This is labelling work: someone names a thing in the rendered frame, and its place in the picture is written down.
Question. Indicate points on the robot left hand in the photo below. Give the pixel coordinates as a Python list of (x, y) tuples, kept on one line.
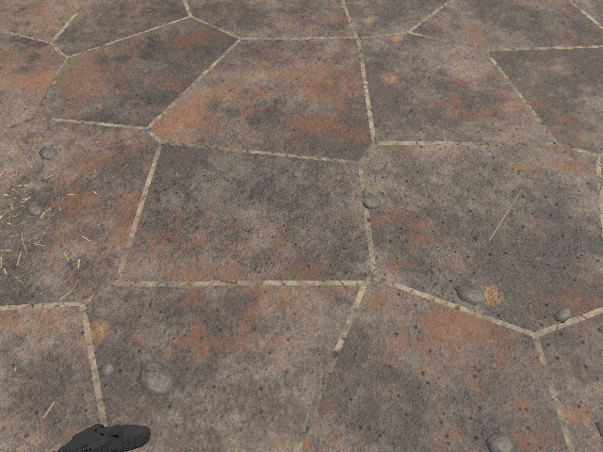
[(108, 439)]

